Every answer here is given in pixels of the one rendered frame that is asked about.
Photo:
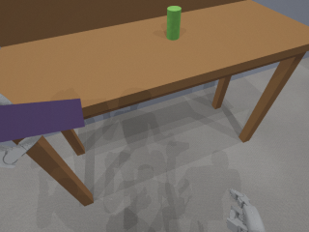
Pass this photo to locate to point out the table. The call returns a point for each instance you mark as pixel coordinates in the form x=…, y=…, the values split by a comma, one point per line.
x=112, y=54

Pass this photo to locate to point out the sponge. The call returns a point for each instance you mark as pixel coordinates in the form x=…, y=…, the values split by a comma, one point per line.
x=22, y=120

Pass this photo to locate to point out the robot left hand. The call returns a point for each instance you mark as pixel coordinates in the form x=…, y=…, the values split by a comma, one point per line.
x=10, y=156

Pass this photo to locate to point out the robot right hand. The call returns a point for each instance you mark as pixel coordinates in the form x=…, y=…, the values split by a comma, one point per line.
x=246, y=220

